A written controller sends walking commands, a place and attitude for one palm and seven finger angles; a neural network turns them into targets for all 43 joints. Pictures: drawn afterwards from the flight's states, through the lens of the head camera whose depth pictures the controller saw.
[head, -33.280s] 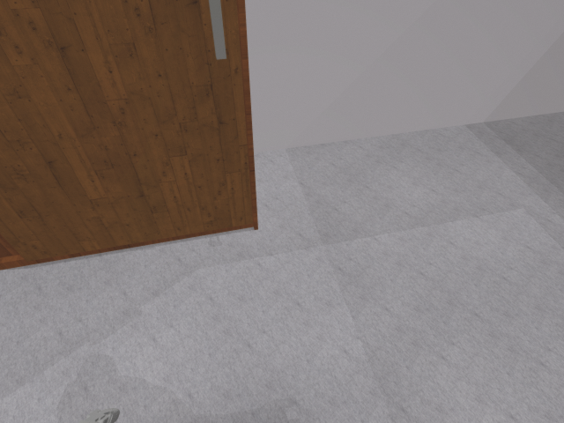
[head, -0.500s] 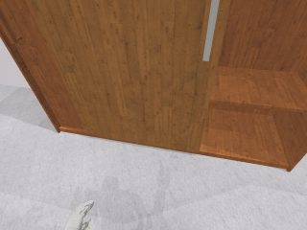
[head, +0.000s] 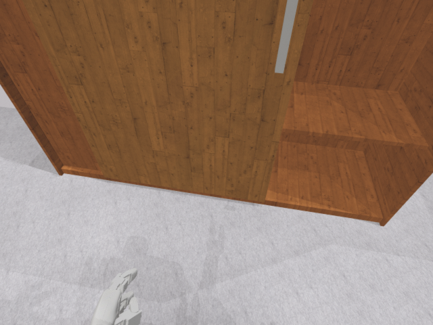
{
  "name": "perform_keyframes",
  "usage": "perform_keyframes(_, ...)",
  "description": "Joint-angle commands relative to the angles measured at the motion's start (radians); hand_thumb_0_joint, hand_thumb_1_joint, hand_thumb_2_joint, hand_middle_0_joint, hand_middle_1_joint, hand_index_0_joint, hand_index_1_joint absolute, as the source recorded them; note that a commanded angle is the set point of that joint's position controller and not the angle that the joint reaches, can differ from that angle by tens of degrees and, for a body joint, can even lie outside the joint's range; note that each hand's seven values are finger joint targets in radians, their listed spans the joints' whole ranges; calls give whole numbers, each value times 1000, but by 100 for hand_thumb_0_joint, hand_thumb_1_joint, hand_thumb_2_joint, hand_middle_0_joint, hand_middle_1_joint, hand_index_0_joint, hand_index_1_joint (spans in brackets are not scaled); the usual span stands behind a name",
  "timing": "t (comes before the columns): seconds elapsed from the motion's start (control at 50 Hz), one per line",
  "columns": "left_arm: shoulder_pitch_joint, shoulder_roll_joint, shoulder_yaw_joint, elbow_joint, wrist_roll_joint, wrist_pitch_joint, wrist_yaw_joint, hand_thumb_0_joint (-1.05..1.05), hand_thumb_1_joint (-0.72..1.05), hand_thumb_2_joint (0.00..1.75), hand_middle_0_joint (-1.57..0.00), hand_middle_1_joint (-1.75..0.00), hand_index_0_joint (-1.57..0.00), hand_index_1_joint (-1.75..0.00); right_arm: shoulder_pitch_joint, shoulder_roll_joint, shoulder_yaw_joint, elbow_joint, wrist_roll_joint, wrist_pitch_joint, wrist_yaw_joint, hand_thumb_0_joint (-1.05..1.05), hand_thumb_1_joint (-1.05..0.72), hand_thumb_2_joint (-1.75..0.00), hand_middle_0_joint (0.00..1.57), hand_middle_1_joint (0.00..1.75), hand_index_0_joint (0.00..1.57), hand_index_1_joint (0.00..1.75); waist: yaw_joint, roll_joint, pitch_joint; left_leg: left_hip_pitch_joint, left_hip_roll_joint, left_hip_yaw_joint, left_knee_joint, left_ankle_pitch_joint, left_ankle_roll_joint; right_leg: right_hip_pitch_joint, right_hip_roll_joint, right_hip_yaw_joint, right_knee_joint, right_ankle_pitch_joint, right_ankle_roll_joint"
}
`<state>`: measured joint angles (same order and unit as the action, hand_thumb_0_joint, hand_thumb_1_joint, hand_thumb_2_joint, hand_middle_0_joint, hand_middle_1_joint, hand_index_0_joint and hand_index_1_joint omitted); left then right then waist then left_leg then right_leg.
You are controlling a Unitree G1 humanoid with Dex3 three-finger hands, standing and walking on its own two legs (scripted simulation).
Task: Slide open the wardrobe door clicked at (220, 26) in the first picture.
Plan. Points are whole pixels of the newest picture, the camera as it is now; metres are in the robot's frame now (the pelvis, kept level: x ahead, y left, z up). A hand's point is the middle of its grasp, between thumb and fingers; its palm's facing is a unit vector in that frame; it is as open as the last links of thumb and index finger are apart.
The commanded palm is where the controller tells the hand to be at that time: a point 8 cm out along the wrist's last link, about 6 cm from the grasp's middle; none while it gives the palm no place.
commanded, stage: stop stepping back and stand still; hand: right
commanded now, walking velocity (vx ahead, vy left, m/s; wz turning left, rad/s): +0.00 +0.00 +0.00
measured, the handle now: (288, 20) +0.86 -0.15 +0.22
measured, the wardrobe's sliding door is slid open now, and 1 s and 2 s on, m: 0.62 0.62 0.62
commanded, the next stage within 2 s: let the arm hang, fingers relaxed in 0.50 s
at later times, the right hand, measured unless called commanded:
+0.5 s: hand (432, 225) +0.24 -0.27 +0.17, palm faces +0.41 +0.80 -0.44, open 7.4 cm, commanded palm +0.18 -0.31 +0.19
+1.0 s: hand out of the picture +0.02 -0.22 -0.17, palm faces -0.02 +0.99 -0.17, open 7.0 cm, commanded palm none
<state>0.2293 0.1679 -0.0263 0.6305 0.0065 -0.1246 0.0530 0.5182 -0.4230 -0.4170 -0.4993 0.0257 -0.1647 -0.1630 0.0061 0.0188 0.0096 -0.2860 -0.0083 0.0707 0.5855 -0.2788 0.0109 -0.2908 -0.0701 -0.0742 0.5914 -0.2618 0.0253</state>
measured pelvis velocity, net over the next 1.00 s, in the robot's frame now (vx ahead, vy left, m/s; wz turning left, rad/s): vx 0.01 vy -0.04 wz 0.00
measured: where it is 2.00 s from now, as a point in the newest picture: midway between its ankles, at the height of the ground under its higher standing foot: outside the picture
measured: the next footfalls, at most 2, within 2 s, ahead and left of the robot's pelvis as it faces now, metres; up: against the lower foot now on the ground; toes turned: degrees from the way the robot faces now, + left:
none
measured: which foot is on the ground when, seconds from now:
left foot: down 0.00-1.00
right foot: down 0.00-1.00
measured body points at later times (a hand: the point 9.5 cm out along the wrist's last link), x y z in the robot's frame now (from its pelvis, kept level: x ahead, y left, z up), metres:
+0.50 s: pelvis +0.04 -0.01 +0.01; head +0.04 -0.01 +0.46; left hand +0.22 +0.22 -0.06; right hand +0.21 -0.31 +0.19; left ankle +0.03 +0.09 -0.73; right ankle +0.03 -0.12 -0.73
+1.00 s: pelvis +0.01 -0.04 +0.01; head +0.05 -0.06 +0.46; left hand +0.03 +0.22 -0.12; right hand +0.02 -0.27 -0.15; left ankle +0.03 +0.09 -0.73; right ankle +0.03 -0.12 -0.73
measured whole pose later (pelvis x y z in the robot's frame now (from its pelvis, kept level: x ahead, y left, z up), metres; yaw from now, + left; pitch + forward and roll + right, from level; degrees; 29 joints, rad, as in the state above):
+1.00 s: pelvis +0.01 -0.04 +0.01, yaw +0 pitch +0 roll +1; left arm 0.25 0.22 -0.02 1.03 0.03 0.04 0.00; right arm 0.27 -0.21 0.01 1.05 -0.01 0.03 -0.01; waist 0.00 0.04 0.07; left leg -0.23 0.01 0.06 0.41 -0.19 0.00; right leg -0.23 0.01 -0.06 0.45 -0.22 -0.04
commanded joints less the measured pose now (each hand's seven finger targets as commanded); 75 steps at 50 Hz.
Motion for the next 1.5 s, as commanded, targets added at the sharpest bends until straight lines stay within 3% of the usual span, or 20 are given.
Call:
perform_keyframes(0.0,-107,147,72,-136,-14,-54,5,0,90,90,-20,-30,-20,-30,-56,-168,-118,-158,16,-45,-22,0,-90,-90,20,30,20,30,-5,124,-72,53,221,-372,-298,-37,95,-87,33,22,99,-115,-20)
perform_keyframes(0.02,-103,143,70,-127,-17,-49,4,0,90,90,-20,-30,-20,-30,-45,-156,-105,-152,23,-41,-23,0,-90,-90,20,30,20,30,0,101,-77,64,257,-394,-304,5,125,-82,29,40,136,-90,-17)
perform_keyframes(0.04,-113,135,61,-124,-18,-45,4,0,90,90,-20,-30,-20,-30,-45,-162,-112,-156,25,-44,-28,0,-90,-90,20,30,20,30,-1,81,-80,87,254,-359,-280,89,125,-82,23,53,120,-79,-18)
perform_keyframes(0.1,-129,141,56,-122,-19,-38,16,0,90,90,-20,-30,-20,-30,-41,-147,-103,-134,25,-51,-26,0,-90,-90,20,30,20,30,-3,45,-95,117,182,-209,-198,214,59,7,12,68,-63,48,-32)
perform_keyframes(0.16,-141,158,59,-139,-20,-24,24,0,90,90,-20,-30,-20,-30,-24,-141,-93,-128,20,-53,-14,0,-90,-90,20,30,20,30,-14,-62,-66,80,92,-138,-177,137,3,38,-48,129,-155,136,-58)
perform_keyframes(0.2,-155,157,53,-148,-20,-23,29,0,90,90,-20,-30,-20,-30,-78,-155,-92,-187,13,-64,-15,0,-90,-90,20,30,20,30,-21,-113,-66,131,75,-112,-164,164,-7,3,-59,146,-181,158,-64)
perform_keyframes(0.28,-132,159,60,-155,-22,-32,28,0,90,90,-20,-30,-20,-30,-54,-150,-87,-196,14,-64,-19,0,-90,-90,20,30,20,30,-22,-77,-138,179,89,-130,-166,291,0,54,-35,107,-138,241,-50)
perform_keyframes(0.4,-130,163,66,-169,-25,-20,28,0,90,90,-20,-30,-20,-30,5,-145,-96,-177,22,-54,-19,0,-90,-90,20,30,20,30,-17,-67,-155,212,100,-126,-158,411,4,56,-28,95,-118,316,-35)
perform_keyframes(0.56,-133,162,57,-178,-23,-3,31,0,90,90,-20,-30,-20,-30,-14,-136,-79,-139,25,-50,-12,0,-90,-90,20,30,20,30,-19,-51,-111,173,79,-116,-189,285,-7,36,-31,106,-171,222,-40)
perform_keyframes(0.58,-167,330,108,53,-12,-45,-68,0,90,90,-20,-30,-20,-30,-91,8,321,627,-66,79,121,0,-90,-90,20,30,20,30,30,-56,-30,33,152,-52,-56,398,19,-21,-57,114,-30,373,-47)
perform_keyframes(0.6,-93,323,126,71,-7,3,-68,0,90,90,-20,-30,-20,-30,-110,2,303,670,-62,137,147,0,-90,-90,20,30,20,30,26,-21,-109,14,140,-115,-84,371,26,41,-64,107,-49,377,-43)
perform_keyframes(0.62,-70,304,115,60,-5,34,-66,0,90,90,-20,-30,-20,-30,-150,15,311,700,-57,145,153,0,-90,-90,20,30,20,30,21,6,-122,11,129,-79,-72,246,27,15,-76,136,-65,306,-60)
perform_keyframes(0.66,-97,288,88,55,5,71,-68,0,90,90,-20,-30,-20,-30,-214,16,332,815,-53,147,159,0,-90,-90,20,30,20,30,3,66,-83,20,114,-69,-70,128,18,-56,-74,175,-106,215,-83)
perform_keyframes(0.7,-103,281,77,74,14,91,-67,0,90,90,-20,-30,-20,-30,-264,0,348,953,-54,147,156,0,-90,-90,20,30,20,30,-1,118,-81,61,132,-101,-90,185,29,-47,-50,173,-114,221,-77)
perform_keyframes(0.84,-94,215,34,227,21,133,-53,0,90,90,-20,-30,-20,-30,-302,34,402,1345,-42,167,146,0,-90,-90,20,30,20,30,-8,-91,-23,109,119,-141,-207,51,5,8,-31,152,-260,66,-60)
perform_keyframes(0.92,-39,177,39,310,19,132,-41,0,90,90,-20,-30,-20,-30,-265,71,397,1467,-42,157,143,0,-90,-90,20,30,20,30,-4,-138,-46,135,120,-143,-253,65,17,46,-31,136,-268,35,-60)
perform_keyframes(1.02,25,163,43,386,10,129,-31,0,90,90,-20,-30,-20,-30,-251,92,411,1559,-39,154,141,0,-90,-90,20,30,20,30,1,-57,-8,122,120,-128,-266,94,16,65,-44,140,-284,65,-65)
perform_keyframes(1.18,76,136,44,449,10,131,-25,0,90,90,-20,-30,-20,-30,-232,120,418,1623,-40,160,132,0,-90,-90,20,30,20,30,2,-2,48,95,112,-115,-260,62,7,60,-47,142,-318,26,-72)
perform_keyframes(1.42,60,108,45,466,12,124,-28,0,90,90,-20,-30,-20,-30,-255,142,411,1618,-47,161,126,0,-90,-90,20,30,20,30,2,8,62,86,114,-114,-239,97,-5,73,-44,138,-331,72,-73)
perform_keyframes(1.48,54,116,46,467,14,122,-28,0,90,90,-20,-30,-20,-30,-258,142,409,1616,-47,162,127,0,-90,-90,20,30,20,30,3,-38,60,84,110,-114,-238,94,-5,84,-45,139,-343,63,-71)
